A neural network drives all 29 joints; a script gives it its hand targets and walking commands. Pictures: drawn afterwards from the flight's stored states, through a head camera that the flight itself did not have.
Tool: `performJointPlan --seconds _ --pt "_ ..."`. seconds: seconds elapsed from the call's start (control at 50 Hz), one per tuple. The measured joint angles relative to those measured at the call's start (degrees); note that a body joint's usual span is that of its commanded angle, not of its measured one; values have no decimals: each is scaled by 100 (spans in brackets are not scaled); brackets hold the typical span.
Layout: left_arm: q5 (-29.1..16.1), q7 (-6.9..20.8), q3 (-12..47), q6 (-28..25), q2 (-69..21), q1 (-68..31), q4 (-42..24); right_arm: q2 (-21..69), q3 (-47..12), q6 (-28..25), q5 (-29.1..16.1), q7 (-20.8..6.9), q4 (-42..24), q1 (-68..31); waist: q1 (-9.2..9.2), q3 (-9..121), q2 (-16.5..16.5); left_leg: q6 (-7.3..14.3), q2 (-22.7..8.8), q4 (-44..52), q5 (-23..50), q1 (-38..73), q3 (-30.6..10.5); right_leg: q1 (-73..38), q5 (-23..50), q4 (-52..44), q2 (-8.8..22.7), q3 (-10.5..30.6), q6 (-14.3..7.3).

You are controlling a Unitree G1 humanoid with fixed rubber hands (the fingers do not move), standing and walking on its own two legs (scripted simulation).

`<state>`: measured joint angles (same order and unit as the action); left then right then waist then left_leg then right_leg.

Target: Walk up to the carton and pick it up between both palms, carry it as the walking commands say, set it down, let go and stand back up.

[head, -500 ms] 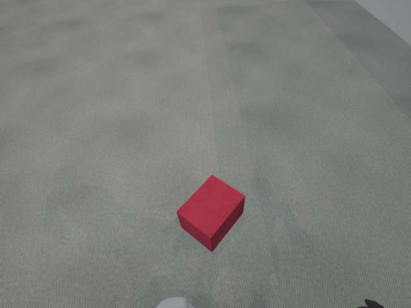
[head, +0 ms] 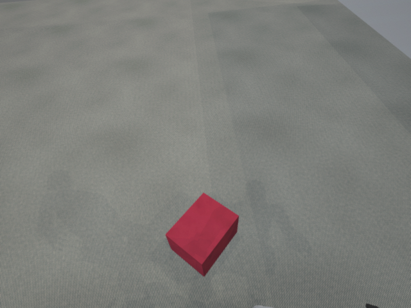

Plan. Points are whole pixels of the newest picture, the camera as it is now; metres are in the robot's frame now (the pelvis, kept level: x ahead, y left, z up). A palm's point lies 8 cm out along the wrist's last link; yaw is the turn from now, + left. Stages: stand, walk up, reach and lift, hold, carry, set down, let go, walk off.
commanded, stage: walk up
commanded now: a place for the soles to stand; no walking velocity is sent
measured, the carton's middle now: (203, 233) +0.54 +0.09 -0.67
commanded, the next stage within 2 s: none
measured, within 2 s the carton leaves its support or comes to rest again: neither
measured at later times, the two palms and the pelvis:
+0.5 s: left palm out of the picture +0.10 +0.35 -0.08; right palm out of the picture +0.13 -0.29 -0.08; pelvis +0.05 +0.02 +0.01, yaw +0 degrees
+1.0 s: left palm out of the picture +0.13 +0.34 -0.08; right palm (376, 291) +0.18 -0.29 -0.08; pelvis +0.07 +0.02 +0.01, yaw +0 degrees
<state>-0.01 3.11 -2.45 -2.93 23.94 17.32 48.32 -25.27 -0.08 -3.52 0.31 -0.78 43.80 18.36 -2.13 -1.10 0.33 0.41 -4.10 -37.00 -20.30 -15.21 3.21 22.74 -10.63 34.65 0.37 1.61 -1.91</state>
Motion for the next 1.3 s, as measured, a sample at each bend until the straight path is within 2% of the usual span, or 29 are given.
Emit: performJointPlan --seconds 0.08,0.26,0.34,0.4,0.42,0.44,0.48,0.52,0.6,0.62,0.7,1.08,1.12,1.16,1.2,1.3 --pt "0 -130 0 -9 -34 1 -2 -2 -1 132 0 0 15 -138 0 -164 97 0 80 -1022 -319 -253 0 -306 -128 -42 -64 4 12" --pt "0 -222 2 -9 -35 -1 -2 -4 -1 295 0 -12 291 -138 5 -358 101 0 89 -1054 -323 -335 -8 -749 -211 -301 -65 -1 6" --pt "0 -223 2 -5 -35 -3 -3 -6 0 283 0 -12 367 -138 9 -291 106 0 111 -660 -329 -339 -12 -666 -266 -302 -68 -4 6" --pt "0 -223 2 19 -37 -7 -2 -8 0 187 -1 16 416 -131 12 -182 114 0 158 368 53 -188 -18 -473 -351 -160 -79 -9 9" --pt "0 -225 2 26 -37 -17 0 3 -1 143 -1 30 425 -131 8 -196 97 0 168 451 538 -179 -8 -421 -436 -7 -70 -4 9" --pt "0 -232 2 47 -37 -20 1 38 -1 122 0 34 461 -131 7 -186 67 0 183 429 681 -172 -2 -386 -695 145 -67 -4 9" --pt "0 -246 2 61 -35 -20 -2 54 0 97 0 35 481 -146 6 -93 53 0 175 431 606 -171 -3 -283 -1182 319 -65 -1 10" --pt "0 -247 2 62 -34 -18 -3 55 -1 78 0 35 475 -207 4 -27 51 0 151 430 505 -173 -1 -255 -1334 293 -65 1 10" --pt "0 -255 2 62 -33 -17 -3 55 -1 79 0 35 467 -388 3 63 40 0 172 423 462 -176 3 -474 -317 -180 -65 2 10" --pt "0 -263 2 62 -34 -18 -3 55 -1 86 0 35 463 -439 3 83 41 0 180 411 452 -174 1 -529 -264 -243 -60 2 10" --pt "0 -270 2 62 -34 -19 -2 54 -1 125 0 35 454 -635 5 190 50 -1 171 407 368 -173 -1 -543 -443 -254 -64 0 92" --pt "0 -254 2 44 -34 -18 -2 54 -1 104 0 33 703 -703 5 289 54 -1 162 406 372 -174 -1 -545 -488 -254 -72 0 93" --pt "0 -423 -4 -7 -32 -8 11 -11 -5 353 79 -83 464 -736 -1 183 120 -1 151 146 274 -226 7 -584 -486 -250 -83 7 93" --pt "0 -631 -3 -69 3 131 17 -49 -2 602 147 -194 179 -944 -5 16 172 -1 164 -753 -204 -496 11 -590 -450 -250 -78 111 93" --pt "0 -778 -2 -74 65 289 24 -63 2 711 173 -266 -125 -1192 -2 -205 224 0 161 -1499 -296 -769 -32 -588 -393 -251 -65 291 93" --pt "1 -914 1 -114 198 338 19 -182 56 837 173 -388 -684 -1364 4 -608 572 -1 123 -2071 -305 -1185 -202 -583 -340 -251 29 496 93"
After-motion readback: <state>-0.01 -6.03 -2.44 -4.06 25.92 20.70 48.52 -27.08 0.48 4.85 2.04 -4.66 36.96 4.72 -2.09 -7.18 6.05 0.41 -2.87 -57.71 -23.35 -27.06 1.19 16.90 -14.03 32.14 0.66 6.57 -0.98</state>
